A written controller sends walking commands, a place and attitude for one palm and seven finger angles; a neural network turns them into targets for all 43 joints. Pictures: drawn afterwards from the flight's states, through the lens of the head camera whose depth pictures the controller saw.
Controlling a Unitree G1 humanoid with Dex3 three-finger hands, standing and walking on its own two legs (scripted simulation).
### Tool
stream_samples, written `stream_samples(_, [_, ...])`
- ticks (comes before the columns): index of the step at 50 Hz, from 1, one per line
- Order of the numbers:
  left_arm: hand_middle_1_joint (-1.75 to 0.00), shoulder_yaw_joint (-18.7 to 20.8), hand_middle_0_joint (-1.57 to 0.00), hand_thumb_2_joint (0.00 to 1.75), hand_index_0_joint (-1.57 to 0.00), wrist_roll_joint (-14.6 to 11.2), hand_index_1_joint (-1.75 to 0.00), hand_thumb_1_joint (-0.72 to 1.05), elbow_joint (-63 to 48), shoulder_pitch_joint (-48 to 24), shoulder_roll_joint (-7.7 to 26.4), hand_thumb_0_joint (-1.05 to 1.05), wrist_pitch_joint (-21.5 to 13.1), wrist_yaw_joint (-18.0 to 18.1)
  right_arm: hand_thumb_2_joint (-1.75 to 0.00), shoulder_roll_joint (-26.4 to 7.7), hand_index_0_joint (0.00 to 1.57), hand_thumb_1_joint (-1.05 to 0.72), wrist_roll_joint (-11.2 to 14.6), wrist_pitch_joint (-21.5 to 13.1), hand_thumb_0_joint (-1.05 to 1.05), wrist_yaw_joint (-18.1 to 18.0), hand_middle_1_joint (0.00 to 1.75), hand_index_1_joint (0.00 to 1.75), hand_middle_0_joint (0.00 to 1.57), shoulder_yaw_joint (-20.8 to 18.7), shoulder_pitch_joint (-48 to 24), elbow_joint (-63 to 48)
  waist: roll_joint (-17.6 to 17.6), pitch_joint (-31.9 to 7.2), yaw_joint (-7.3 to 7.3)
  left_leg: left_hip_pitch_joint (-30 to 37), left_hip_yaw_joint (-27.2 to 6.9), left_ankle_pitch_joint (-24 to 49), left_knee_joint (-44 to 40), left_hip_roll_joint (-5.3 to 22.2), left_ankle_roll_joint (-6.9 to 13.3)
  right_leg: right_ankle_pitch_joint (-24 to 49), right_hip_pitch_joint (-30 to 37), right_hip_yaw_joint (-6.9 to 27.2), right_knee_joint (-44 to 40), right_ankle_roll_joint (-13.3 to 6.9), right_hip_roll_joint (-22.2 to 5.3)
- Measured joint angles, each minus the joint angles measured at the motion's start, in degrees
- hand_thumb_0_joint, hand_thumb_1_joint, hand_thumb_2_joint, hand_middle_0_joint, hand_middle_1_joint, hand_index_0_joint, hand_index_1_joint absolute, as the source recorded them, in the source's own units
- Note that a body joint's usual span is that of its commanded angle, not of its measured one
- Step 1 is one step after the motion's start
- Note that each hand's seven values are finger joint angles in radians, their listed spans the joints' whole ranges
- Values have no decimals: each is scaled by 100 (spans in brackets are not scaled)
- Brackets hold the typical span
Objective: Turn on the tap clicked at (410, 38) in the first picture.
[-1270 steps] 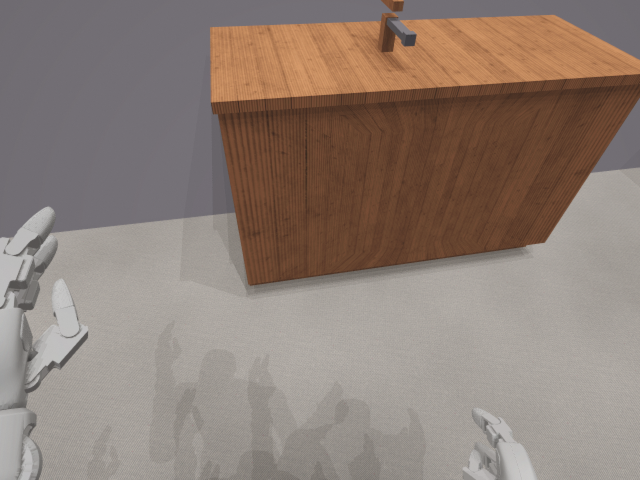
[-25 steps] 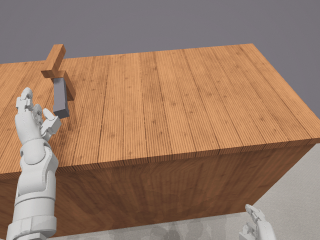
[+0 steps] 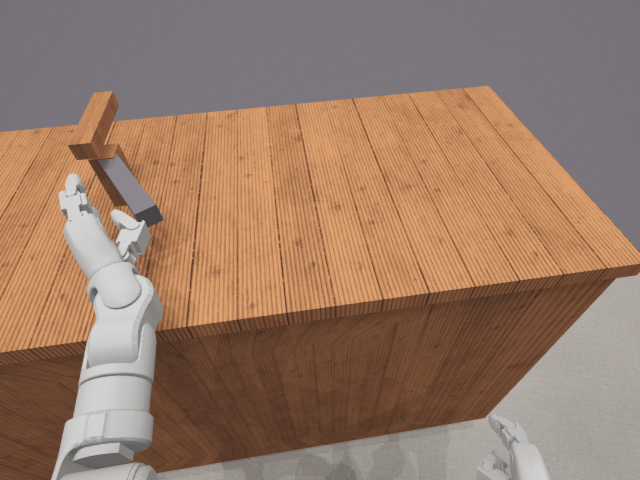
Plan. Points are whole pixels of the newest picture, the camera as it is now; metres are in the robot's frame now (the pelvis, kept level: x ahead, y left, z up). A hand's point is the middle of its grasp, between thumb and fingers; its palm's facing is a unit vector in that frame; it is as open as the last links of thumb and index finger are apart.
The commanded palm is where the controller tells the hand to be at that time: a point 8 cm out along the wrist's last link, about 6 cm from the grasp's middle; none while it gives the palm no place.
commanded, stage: push the lever round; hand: left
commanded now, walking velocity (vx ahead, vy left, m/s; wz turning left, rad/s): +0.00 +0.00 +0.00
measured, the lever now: (146, 212) +0.40 +0.26 +0.13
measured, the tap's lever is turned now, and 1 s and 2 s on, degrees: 30 58 79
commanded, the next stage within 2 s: lift the hand up off the lever in 1.42 s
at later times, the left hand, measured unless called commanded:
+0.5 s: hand (181, 208) +0.41 +0.22 +0.13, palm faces +0.75 -0.66 -0.06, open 7.7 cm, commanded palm +0.36 +0.24 +0.13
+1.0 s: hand (200, 195) +0.43 +0.20 +0.13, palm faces +0.80 -0.59 -0.09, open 7.5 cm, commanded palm +0.39 +0.22 +0.13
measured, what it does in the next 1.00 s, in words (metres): stands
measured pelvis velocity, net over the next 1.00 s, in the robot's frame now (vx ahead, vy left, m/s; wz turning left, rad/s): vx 0.01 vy -0.01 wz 0.01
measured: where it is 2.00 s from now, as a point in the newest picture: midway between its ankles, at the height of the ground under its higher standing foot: outside the picture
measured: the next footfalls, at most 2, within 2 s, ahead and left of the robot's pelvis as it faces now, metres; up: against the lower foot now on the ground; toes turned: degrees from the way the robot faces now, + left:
none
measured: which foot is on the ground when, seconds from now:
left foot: down 0.00-1.00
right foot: down 0.00-1.00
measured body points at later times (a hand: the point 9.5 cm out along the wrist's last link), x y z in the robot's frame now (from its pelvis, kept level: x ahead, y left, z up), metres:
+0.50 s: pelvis +0.01 +0.00 +0.00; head +0.03 -0.02 +0.45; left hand +0.36 +0.25 +0.13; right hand +0.18 -0.24 -0.11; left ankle -0.02 +0.14 -0.73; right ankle +0.04 -0.10 -0.73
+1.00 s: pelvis +0.01 -0.01 +0.00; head +0.04 -0.02 +0.45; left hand +0.39 +0.23 +0.14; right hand +0.17 -0.24 -0.13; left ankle -0.02 +0.14 -0.73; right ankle +0.04 -0.10 -0.73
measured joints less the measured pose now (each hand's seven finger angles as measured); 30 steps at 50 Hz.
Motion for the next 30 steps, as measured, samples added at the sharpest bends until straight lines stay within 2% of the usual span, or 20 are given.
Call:
stream_samples(15, [-15,-244,-15,90,-15,255,-15,91,367,-540,-369,0,117,779,-90,68,21,-90,-113,164,1,77,30,30,20,-51,-118,108,3,-20,-7,-41,-18,-25,10,4,-5,-29,-32,-18,4,-1,2])
stream_samples(30, [-15,-241,-15,91,-16,458,-15,92,696,-968,-666,0,279,1399,-90,115,21,-90,-254,337,1,260,30,30,20,-165,-127,164,2,-117,-21,-72,-16,-83,-4,24,-29,-114,-89,-19,42,-16,20])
